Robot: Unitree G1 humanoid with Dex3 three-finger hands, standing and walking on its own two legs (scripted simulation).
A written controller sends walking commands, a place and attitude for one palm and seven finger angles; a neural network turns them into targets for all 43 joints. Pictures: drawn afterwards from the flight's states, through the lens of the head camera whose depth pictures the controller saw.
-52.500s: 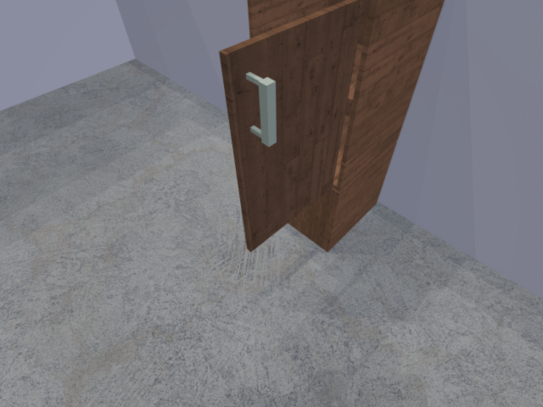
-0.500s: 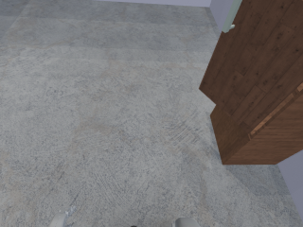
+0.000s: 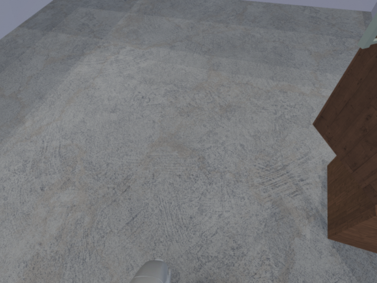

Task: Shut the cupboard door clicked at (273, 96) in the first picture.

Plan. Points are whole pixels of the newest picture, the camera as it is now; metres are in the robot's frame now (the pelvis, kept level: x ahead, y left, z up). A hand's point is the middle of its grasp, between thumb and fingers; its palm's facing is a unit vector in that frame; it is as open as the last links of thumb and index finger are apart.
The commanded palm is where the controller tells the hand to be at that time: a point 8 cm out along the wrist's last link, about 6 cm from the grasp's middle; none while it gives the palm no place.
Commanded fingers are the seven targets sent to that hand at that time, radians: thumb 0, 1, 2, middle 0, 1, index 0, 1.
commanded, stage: walk to a spot facing it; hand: left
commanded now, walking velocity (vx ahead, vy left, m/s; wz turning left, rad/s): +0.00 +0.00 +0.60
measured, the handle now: out of the picture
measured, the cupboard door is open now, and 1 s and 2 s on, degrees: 34 34 34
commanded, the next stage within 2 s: turn to face it in 1.12 s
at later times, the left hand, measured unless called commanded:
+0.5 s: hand out of the picture +0.12 +0.28 -0.16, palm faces +0.30 -0.93 -0.22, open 7.4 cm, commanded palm none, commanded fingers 0.00 0.90 0.90 -0.20 -0.30 -0.20 -0.30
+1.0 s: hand (101, 272) +0.16 +0.24 -0.17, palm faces +0.58 -0.78 -0.22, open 7.2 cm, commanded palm none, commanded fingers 0.00 0.90 0.90 -0.20 -0.30 -0.20 -0.30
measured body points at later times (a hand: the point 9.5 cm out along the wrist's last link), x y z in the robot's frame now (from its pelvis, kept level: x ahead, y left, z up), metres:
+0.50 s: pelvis +0.07 +0.04 +0.00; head +0.10 +0.07 +0.45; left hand +0.10 +0.33 -0.14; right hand +0.16 -0.18 -0.14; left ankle -0.02 +0.14 -0.74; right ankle +0.16 -0.10 -0.68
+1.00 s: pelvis +0.24 +0.06 +0.00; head +0.28 +0.09 +0.44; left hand +0.13 +0.28 -0.15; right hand +0.45 -0.10 -0.14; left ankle +0.24 +0.22 -0.69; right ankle +0.25 -0.06 -0.74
